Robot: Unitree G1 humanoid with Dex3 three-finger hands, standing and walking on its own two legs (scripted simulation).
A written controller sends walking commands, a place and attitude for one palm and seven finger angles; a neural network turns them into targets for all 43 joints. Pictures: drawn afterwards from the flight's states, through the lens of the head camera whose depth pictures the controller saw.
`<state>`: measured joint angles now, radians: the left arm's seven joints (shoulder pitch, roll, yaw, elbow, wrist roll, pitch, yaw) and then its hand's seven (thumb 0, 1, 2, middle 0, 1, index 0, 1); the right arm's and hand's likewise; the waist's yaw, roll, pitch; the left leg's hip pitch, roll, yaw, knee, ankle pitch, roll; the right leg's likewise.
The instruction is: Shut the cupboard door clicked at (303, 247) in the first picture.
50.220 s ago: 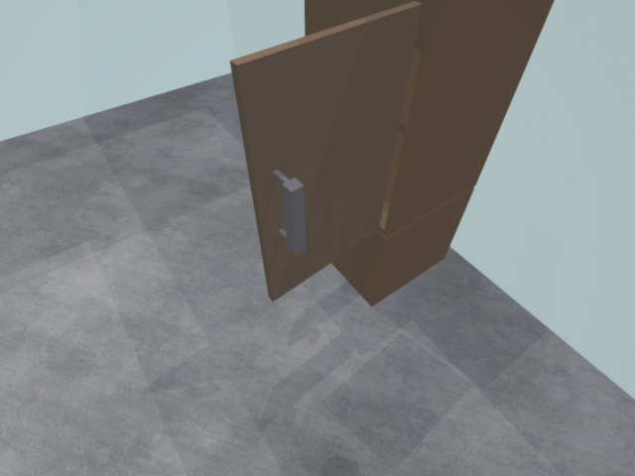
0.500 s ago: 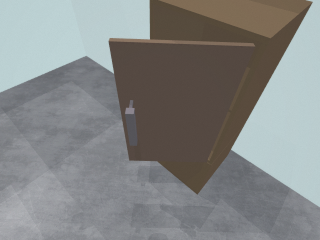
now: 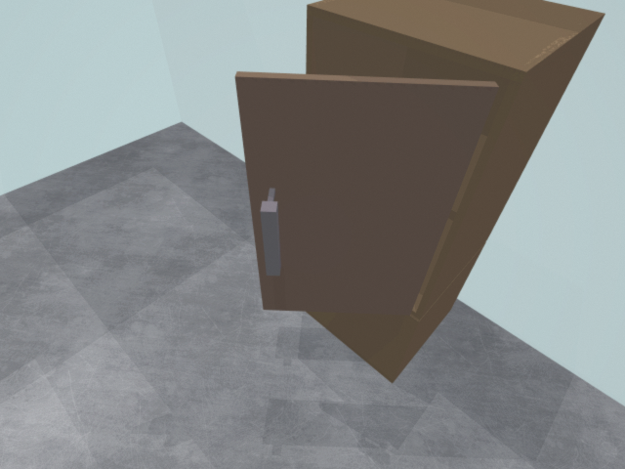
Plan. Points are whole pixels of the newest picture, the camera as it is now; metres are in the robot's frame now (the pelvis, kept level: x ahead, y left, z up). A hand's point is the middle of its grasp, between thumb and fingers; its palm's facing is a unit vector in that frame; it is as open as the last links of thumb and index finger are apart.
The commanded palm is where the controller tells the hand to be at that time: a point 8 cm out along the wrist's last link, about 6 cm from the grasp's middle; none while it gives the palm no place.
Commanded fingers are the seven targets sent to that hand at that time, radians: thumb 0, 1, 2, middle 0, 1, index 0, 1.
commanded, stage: look again from close up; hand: left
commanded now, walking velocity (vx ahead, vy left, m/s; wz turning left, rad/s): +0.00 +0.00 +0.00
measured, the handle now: (272, 232) +0.53 +0.10 -0.03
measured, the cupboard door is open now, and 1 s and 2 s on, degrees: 42 42 42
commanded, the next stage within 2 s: shuffle to correct the standing spot in 0.02 s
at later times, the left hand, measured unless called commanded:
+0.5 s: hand out of the picture -0.02 +0.14 -0.18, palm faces +0.02 -0.99 -0.14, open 7.3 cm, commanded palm none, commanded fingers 0.00 0.90 0.90 -0.20 -0.30 -0.20 -0.30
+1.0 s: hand out of the picture +0.15 +0.11 -0.18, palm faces +0.02 -0.98 -0.22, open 7.3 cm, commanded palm none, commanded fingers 0.00 0.90 0.90 -0.20 -0.30 -0.20 -0.30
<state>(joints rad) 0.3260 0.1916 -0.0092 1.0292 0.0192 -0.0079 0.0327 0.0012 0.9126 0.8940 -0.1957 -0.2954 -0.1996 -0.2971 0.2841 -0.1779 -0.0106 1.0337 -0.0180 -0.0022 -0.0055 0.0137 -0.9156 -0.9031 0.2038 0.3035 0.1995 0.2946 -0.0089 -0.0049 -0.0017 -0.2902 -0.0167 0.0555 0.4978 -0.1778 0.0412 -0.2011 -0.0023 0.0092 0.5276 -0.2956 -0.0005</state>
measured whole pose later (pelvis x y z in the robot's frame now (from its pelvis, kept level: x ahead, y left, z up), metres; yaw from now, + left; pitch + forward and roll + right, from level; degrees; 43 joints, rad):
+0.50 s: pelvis +0.02 -0.02 +0.00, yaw -1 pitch +0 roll -1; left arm 0.42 0.17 0.01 1.06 0.03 0.01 0.00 0.00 0.91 0.89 -0.19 -0.30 -0.20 -0.30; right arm 0.30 -0.14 -0.02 1.07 -0.02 0.00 -0.02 0.01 -0.90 -0.90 0.20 0.30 0.20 0.29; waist 0.01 -0.03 -0.01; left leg -0.31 0.03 0.04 0.56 -0.25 0.01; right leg -0.20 0.03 -0.02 0.53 -0.33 -0.03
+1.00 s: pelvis +0.09 -0.09 -0.01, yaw +1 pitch +0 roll -1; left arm 0.23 0.22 0.06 0.98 0.03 -0.01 0.00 0.01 0.94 0.89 -0.19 -0.29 -0.20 -0.30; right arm 0.35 -0.14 -0.04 1.09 -0.03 0.02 -0.02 0.01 -0.90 -0.90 0.20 0.30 0.20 0.29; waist -0.02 -0.01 0.05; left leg -0.31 0.11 0.03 0.73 -0.48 -0.01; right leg -0.31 -0.07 -0.11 0.58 -0.26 0.02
